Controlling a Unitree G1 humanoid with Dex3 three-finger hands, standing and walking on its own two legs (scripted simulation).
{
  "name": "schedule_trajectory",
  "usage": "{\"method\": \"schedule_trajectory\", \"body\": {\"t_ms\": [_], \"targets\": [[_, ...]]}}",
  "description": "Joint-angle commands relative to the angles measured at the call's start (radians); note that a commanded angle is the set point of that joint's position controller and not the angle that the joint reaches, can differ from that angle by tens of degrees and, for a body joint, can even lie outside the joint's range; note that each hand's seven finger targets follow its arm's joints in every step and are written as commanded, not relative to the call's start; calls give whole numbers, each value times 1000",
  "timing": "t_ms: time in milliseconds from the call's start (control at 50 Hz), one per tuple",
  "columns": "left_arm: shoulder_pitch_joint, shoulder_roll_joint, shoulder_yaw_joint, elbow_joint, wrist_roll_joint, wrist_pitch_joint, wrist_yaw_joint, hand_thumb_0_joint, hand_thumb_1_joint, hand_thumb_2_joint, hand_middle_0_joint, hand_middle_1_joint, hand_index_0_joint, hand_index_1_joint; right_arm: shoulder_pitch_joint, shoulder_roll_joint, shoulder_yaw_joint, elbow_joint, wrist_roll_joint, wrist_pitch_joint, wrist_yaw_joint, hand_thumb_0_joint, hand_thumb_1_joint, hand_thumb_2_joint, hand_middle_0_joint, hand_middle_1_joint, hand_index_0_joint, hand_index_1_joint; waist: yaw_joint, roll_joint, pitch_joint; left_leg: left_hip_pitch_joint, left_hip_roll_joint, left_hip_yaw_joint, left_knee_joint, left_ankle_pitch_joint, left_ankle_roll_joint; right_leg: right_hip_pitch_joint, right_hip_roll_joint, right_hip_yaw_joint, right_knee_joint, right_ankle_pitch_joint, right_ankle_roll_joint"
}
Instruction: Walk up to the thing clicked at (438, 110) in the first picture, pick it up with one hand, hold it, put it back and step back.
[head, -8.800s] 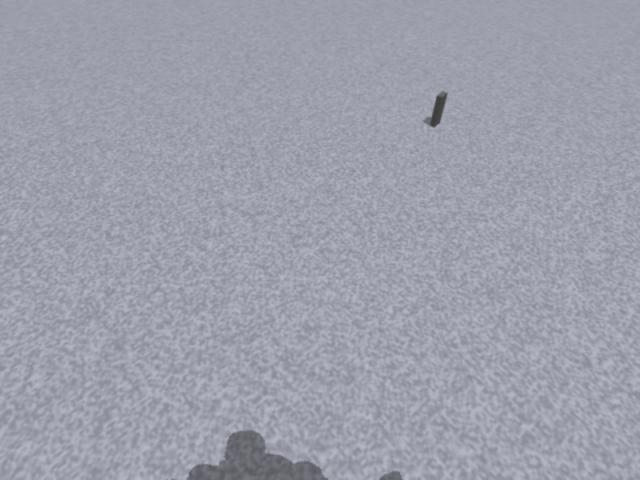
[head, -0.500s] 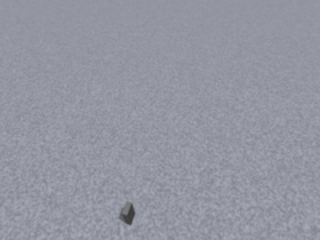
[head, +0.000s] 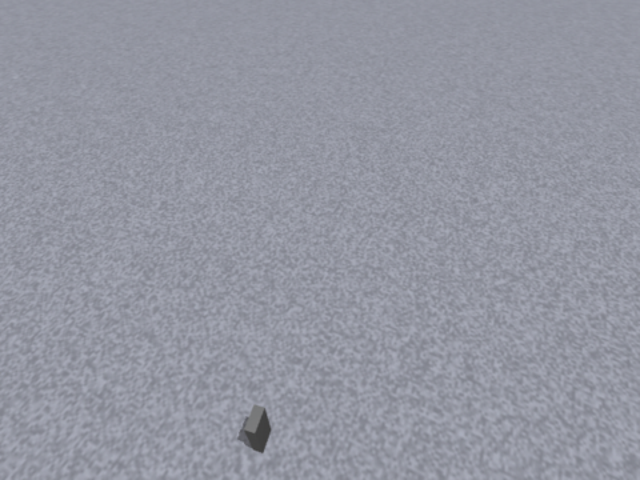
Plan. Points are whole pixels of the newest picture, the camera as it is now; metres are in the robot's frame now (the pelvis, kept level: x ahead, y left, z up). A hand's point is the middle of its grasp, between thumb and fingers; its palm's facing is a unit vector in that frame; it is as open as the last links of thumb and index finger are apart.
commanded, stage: stand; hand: left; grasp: from the side
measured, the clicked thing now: (258, 429) +0.39 +0.18 -0.69
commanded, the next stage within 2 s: go down in 0.44 s
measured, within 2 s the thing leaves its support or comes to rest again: neither
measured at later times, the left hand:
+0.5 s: hand out of the picture +0.07 +0.26 -0.16, palm faces -0.03 -0.94 -0.35, open 7.4 cm
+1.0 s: hand out of the picture +0.14 +0.27 -0.17, palm faces +0.03 -0.94 -0.35, open 15.2 cm
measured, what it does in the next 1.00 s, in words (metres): stands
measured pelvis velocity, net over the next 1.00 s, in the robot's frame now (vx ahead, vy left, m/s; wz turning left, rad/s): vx -0.01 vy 0.02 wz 0.00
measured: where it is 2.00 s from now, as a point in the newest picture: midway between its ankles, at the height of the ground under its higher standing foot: outside the picture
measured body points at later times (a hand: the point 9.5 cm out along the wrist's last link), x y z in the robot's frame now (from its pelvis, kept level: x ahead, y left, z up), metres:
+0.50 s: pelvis +0.00 +0.00 +0.00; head +0.01 +0.00 +0.45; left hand +0.07 +0.31 -0.13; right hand +0.07 -0.30 -0.14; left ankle -0.02 +0.13 -0.75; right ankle +0.00 -0.12 -0.75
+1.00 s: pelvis -0.01 +0.02 -0.03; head +0.05 +0.02 +0.41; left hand +0.14 +0.32 -0.15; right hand +0.10 -0.25 -0.14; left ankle -0.02 +0.13 -0.75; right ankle +0.00 -0.12 -0.75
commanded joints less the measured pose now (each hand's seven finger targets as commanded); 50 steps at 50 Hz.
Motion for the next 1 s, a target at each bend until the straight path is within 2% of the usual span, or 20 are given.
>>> {"method": "schedule_trajectory", "body": {"t_ms": [0, 40, 140, 500, 520, 540, 560, 580, 600, 620, 640, 680, 700, 740, 780, 800, 840, 880, 940, 980], "targets": [[-42, 218, 39, -59, 3, -25, 12, 0, 900, 900, -200, -300, -200, -301, -31, -209, -36, -55, 5, -24, -18, 0, -900, -900, 200, 300, 200, 300, 0, -16, -82, -2, 116, -84, -33, 171, 36, 21, -130, 103, -39, 182, -19], [-44, 214, 39, -61, 6, -24, 13, 0, 900, 900, -200, -300, -200, -301, -31, -212, -38, -57, 4, -24, -18, 0, -900, -900, 200, 300, 200, 300, -2, -13, -79, -10, 112, -81, -28, 171, 37, 22, -131, 105, -39, 197, -18], [-36, 210, 36, -58, 1, -22, 11, 0, 900, 900, -200, -300, -200, -301, -35, -213, -36, -53, 6, -24, -18, 0, -900, -900, 200, 300, 200, 300, 3, -2, -55, -19, 112, -83, -39, 134, 33, 6, -127, 107, -46, 145, -18], [-37, 212, 34, -64, 4, -24, 12, 0, 900, 900, -200, -300, -200, -301, -28, -216, -41, -50, 4, -23, -17, 0, -900, -900, 200, 300, 200, 300, 2, 0, -77, -13, 115, -83, -32, 148, 38, 19, -132, 112, -38, 166, -22], [-36, 215, 35, -64, 2, -24, 12, 0, 820, 820, -120, -220, -120, -221, -29, -213, -40, -49, 4, -23, -17, 0, -912, -907, 208, 298, 204, 298, 2, -6, -73, -17, 113, -83, -34, 149, 38, 18, -132, 110, -40, 164, -22], [-387, 43, 45, -414, -46, -108, 25, 0, 740, 740, -40, -140, -42, -141, 0, -43, -4, -326, 73, -71, -38, 0, -992, -930, 199, 299, 200, 299, -120, 41, 14, -156, -47, 34, 54, 47, 42, -203, -2, 42, 25, 110, -6], [-452, 92, 61, -317, -41, -95, 31, 0, 660, 660, 0, -60, -15, -61, 45, -66, -5, -274, 75, -68, -47, 0, -972, -926, 199, 300, 200, 300, -83, -37, -31, -155, -45, 24, 68, 28, 50, -143, -5, 28, 28, 67, 1], [-266, 174, 122, -127, -21, -50, 36, 0, 580, 580, 0, -20, -6, -8, 76, -96, -19, -260, 71, -56, -52, 0, -984, -932, 199, 300, 200, 300, -63, -56, -17, -183, -54, 28, 83, -1, 52, -151, 0, 18, 36, 15, -6], [-215, 202, 149, -106, -11, -41, 25, 0, 500, 500, 0, -37, -13, -21, 79, -101, -33, -289, 70, -47, -50, 0, -947, -920, 200, 300, 200, 300, -29, -60, -23, -218, -48, 29, 113, 13, 51, -168, 1, 14, 58, 12, -8], [-285, 225, 152, -133, 8, -41, 16, 0, 420, 420, 0, -35, -10, -20, 89, -103, -44, -313, 62, -51, -55, 0, -969, -926, 199, 300, 200, 300, -31, -74, -83, -224, -50, 27, 141, 27, 52, -162, 2, 15, 83, 23, -7], [-297, 270, 184, -161, 23, -49, 9, 0, 340, 340, -3, -62, -19, -43, 104, -99, -56, -331, 61, -56, -61, 0, -937, -916, 199, 300, 200, 300, -16, -50, -159, -224, -48, 22, 155, 44, 50, -137, -2, 21, 112, 53, -7], [-144, 235, 208, -84, 62, -28, -14, 0, 250, 236, -5, -62, -22, -43, 146, -92, -77, -359, 42, -62, -52, 0, -938, -915, 200, 300, 200, 300, -4, -50, -230, -276, -54, 12, 220, 94, 47, -148, -4, 22, 184, 113, -10], [-85, 228, 220, -116, 74, -20, -21, 0, 211, 205, -13, -55, -31, -34, 150, -89, -83, -386, 39, -65, -48, 0, -922, -910, 200, 300, 200, 300, 24, -13, -289, -274, -58, 12, 238, 130, 41, -126, -4, 21, 211, 137, -16], [-45, 231, 250, -207, 74, 5, -15, 0, 101, 149, -30, -38, -48, -16, 146, -83, -91, -433, 43, -68, -50, 0, -910, -905, 200, 299, 200, 299, 43, 49, -335, -248, -62, 11, 238, 173, 29, -108, 3, 22, 220, 163, -21], [-83, 184, 219, -247, 70, 49, -10, 0, -11, 119, -39, -41, -57, -19, 124, -71, -82, -467, 45, -71, -50, 0, -891, -899, 200, 299, 200, 299, 21, 48, -272, -281, -56, 4, 241, 130, 26, -165, 9, 14, 216, 112, -22], [-125, 187, 214, -276, 74, 68, -7, 0, -49, 116, -38, -43, -55, -22, 110, -70, -79, -486, 47, -75, -50, 0, -893, -900, 200, 300, 200, 300, 12, 51, -243, -299, -50, -3, 247, 104, 25, -199, 13, 9, 218, 77, -24], [-110, 189, 219, -300, 74, 99, -6, 0, -179, 112, -44, -43, -54, -31, 89, -68, -80, -525, 50, -82, -50, 0, -884, -899, 200, 300, 200, 300, 6, 27, -216, -339, -44, -7, 270, 50, 26, -247, 17, 4, 235, 15, -25], [-70, 160, 214, -346, 59, 123, -11, 0, -319, 77, -57, -49, -66, -37, 101, -64, -79, -551, 50, -94, -51, 0, -853, -890, 200, 299, 200, 299, -7, -6, -222, -362, -39, -9, 290, 11, 32, -269, 21, 1, 253, -24, -22], [-105, 139, 201, -428, 47, 130, -23, 0, -480, 65, -65, -76, -72, -66, 116, -59, -79, -559, 46, -118, -52, 0, -814, -880, 201, 299, 200, 299, -25, 0, -218, -411, -32, -18, 347, -8, 31, -349, 23, -2, 314, -41, -20], [-58, 154, 228, -468, 44, 126, -26, 0, -510, 66, -66, -88, -73, -79, 147, -60, -86, -555, 43, -130, -55, 0, -807, -878, 201, 300, 201, 300, -27, 12, -270, -416, -30, -20, 393, 15, 30, -361, 20, 1, 362, -18, -19]]}}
